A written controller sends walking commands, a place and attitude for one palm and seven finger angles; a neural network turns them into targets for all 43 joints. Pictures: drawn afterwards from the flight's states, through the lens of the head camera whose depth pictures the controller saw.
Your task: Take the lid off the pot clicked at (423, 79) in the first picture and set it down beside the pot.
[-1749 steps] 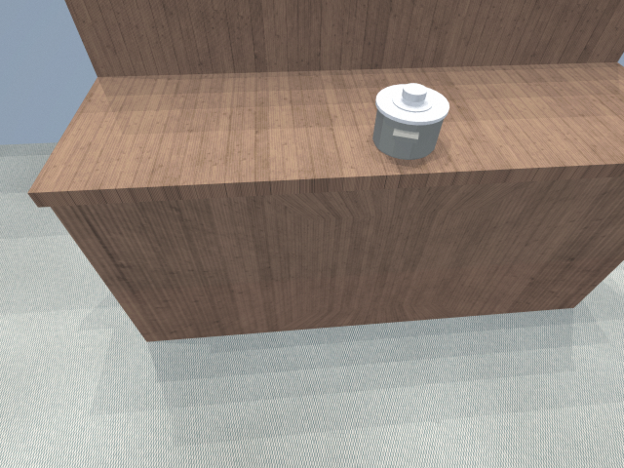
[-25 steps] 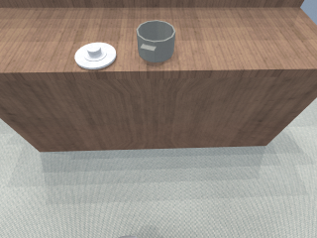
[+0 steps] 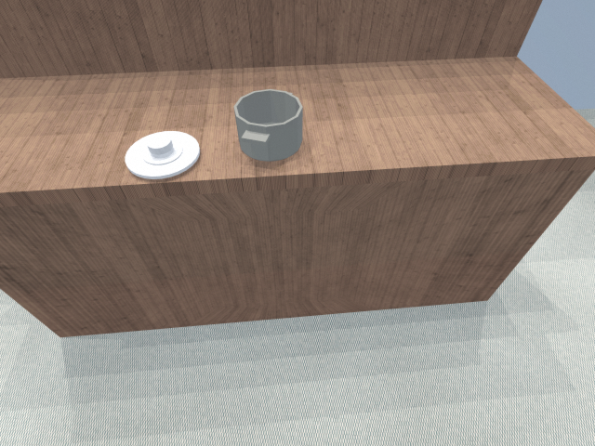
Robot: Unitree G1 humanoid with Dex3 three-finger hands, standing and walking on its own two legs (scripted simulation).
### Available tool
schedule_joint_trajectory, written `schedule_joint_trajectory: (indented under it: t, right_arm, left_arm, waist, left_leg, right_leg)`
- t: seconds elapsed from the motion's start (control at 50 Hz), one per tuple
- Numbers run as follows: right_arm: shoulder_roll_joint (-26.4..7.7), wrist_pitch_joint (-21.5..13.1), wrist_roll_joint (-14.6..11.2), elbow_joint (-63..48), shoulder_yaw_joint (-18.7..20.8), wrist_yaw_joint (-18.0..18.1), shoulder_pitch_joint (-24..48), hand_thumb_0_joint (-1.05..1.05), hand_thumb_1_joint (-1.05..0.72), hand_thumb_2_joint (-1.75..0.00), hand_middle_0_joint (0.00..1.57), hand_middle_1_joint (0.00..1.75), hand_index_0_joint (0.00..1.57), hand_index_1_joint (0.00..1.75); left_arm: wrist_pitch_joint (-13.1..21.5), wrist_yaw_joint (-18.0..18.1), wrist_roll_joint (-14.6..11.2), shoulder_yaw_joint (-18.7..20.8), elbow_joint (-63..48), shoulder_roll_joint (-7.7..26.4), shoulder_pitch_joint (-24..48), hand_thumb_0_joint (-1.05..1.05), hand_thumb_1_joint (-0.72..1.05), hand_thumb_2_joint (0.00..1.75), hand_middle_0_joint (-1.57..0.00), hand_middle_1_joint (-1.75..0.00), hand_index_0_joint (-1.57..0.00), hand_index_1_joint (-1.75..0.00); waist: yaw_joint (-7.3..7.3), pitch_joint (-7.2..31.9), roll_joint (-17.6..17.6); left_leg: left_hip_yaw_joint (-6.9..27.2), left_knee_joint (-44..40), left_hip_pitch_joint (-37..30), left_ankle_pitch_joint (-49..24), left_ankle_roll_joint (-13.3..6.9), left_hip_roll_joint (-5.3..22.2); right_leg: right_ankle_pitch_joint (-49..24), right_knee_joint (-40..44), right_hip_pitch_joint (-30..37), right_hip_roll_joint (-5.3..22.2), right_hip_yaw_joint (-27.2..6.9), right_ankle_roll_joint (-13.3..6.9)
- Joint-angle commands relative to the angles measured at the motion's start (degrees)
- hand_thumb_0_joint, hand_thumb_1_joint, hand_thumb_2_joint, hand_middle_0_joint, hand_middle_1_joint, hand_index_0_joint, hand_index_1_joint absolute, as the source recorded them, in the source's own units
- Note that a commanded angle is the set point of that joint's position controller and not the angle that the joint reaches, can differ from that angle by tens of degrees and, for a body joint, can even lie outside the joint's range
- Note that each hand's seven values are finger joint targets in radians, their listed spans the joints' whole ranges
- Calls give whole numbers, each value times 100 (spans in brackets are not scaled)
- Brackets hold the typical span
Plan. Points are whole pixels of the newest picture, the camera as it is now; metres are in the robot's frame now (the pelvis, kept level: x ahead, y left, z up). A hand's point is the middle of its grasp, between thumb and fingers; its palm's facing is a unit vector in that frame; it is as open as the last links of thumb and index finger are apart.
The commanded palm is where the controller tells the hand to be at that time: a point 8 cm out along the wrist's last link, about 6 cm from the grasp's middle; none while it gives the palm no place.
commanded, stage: let the arm hang, fingers relaxed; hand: left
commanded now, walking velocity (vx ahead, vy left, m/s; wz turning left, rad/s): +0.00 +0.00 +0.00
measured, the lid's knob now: (159, 144) +0.68 +0.32 +0.00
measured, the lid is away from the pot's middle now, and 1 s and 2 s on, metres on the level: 0.24 0.24 0.24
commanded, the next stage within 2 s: look to check the result in 0.14 s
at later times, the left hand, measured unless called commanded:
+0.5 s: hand out of the picture -0.03 +0.15 -0.17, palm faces +0.03 -0.98 -0.20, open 7.4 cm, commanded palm none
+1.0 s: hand out of the picture -0.03 +0.15 -0.17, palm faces +0.03 -0.98 -0.20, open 7.4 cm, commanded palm none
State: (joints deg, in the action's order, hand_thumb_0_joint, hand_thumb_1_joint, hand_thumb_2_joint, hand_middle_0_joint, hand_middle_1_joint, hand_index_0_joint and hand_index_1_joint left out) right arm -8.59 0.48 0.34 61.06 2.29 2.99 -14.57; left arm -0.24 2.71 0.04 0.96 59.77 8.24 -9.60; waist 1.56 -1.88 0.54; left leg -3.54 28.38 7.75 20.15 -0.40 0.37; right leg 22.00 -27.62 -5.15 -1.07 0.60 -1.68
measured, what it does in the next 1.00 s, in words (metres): stands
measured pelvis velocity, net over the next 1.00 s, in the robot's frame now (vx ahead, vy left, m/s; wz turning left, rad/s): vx -0.03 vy -0.01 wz -0.01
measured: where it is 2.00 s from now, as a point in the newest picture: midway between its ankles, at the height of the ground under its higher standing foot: outside the picture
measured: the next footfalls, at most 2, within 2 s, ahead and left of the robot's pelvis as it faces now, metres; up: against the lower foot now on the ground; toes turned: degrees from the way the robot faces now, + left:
none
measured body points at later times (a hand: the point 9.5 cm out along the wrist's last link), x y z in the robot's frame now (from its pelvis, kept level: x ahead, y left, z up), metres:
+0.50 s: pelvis -0.02 -0.01 +0.01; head +0.00 -0.02 +0.45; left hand -0.03 +0.21 -0.15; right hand -0.04 -0.22 -0.16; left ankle -0.06 +0.11 -0.73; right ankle -0.08 -0.10 -0.73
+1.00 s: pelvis -0.03 -0.01 +0.01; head -0.01 -0.02 +0.46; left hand -0.04 +0.21 -0.15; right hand -0.05 -0.22 -0.16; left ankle -0.06 +0.11 -0.73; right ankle -0.08 -0.10 -0.73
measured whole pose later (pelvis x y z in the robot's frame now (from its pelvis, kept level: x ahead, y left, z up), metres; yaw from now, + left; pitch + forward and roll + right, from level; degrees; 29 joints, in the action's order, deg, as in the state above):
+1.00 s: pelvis -0.03 -0.01 +0.01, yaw +0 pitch -1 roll +0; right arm -6.5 0.4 0.1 64.8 1.4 3.0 -17.2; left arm 0.3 3.1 0.0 0.3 65.6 6.7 -16.3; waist 0.9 -2.6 1.2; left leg -3.6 24.8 7.6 15.9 0.4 1.6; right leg 17.6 -23.8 -5.1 -2.3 0.6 -2.5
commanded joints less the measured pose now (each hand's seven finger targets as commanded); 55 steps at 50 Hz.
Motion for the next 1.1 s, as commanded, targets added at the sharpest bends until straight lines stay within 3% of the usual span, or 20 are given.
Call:
schedule_joint_trajectory:
  t: [0.0, 0.1, 0.16, 0.22, 0.34, 0.4, 0.58, 0.74, 1.08]
  right_arm:
    - [-470, -9, 18, -95, 86, 10, -502, 0, -90, -90, 20, 30, 20, 30]
    - [-424, -2, 18, -21, 61, 3, -529, 0, -90, -90, 20, 30, 20, 30]
    - [-446, -13, 15, 27, 46, 0, -587, 0, -90, -90, 20, 30, 20, 30]
    - [-389, 3, 11, 85, 34, -6, -612, 0, -90, -90, 20, 30, 20, 30]
    - [-366, -8, 0, 171, 7, -2, -684, 0, -90, -90, 20, 30, 20, 30]
    - [-322, 5, -13, 192, 6, 1, -699, 0, -90, -90, 20, 30, 20, 30]
    - [-299, -18, -3, 251, -19, 15, -716, 0, -90, -90, 20, 30, 20, 30]
    - [-266, -20, -5, 262, -21, 14, -720, 0, -90, -90, 20, 30, 20, 30]
    - [-231, -30, 6, 300, -30, 11, -778, 0, -90, -90, 20, 30, 20, 30]
  left_arm:
    - [50, 21, 15, 162, -138, 626, -440, 0, 90, 90, -20, -30, -20, -30]
    - [55, 14, 8, 143, -73, 584, -455, 0, 90, 90, -20, -30, -20, -30]
    - [84, 14, -11, 132, -18, 596, -515, 0, 90, 90, -20, -30, -20, -30]
    - [81, 17, -8, 109, 40, 563, -551, 0, 90, 90, -20, -30, -20, -30]
    - [111, 23, -18, 70, 187, 523, -731, 0, 90, 90, -20, -30, -20, -30]
    - [113, 36, -7, 52, 236, 474, -787, 0, 90, 90, -20, -30, -20, -30]
    - [131, 32, -14, 23, 393, 370, -986, 0, 90, 90, -20, -30, -20, -30]
    - [138, 35, -7, 20, 426, 323, -1038, 0, 90, 90, -20, -30, -20, -30]
    - [141, 36, -12, 37, 395, 323, -1031, 0, 90, 90, -20, -30, -20, -30]
  waist:
    - [-29, -51, -34]
    - [-37, -248, -144]
    - [-27, -40, -143]
    - [-19, -203, -166]
    - [-18, -71, -141]
    - [-3, -241, -151]
    - [-17, -254, 31]
    - [-18, -298, -111]
    - [-31, -333, -77]
  left_leg:
    - [369, -197, -206, -2817, -206, 573]
    - [389, -381, -101, -2255, -205, 560]
    - [354, -374, -174, -2245, -192, 549]
    - [367, -469, -116, -1948, -193, 552]
    - [365, -487, -242, -1977, -198, 563]
    - [374, -525, -194, -1814, -185, 561]
    - [371, -552, -245, -1894, -190, 589]
    - [400, -584, -189, -1774, -191, 597]
    - [423, -625, -104, -1775, -185, 586]
  right_leg:
    - [-3117, 301, -200, 603, -320, -93]
    - [-2726, 509, -255, 603, -385, -80]
    - [-2915, 568, -113, 628, -443, -67]
    - [-2609, 665, -229, 608, -448, -65]
    - [-2616, 743, -236, 608, -484, -49]
    - [-2429, 798, -358, 577, -492, -40]
    - [-2363, 812, -444, 569, -508, -58]
    - [-2225, 828, -500, 557, -514, -44]
    - [-2216, 800, -490, 558, -520, -48]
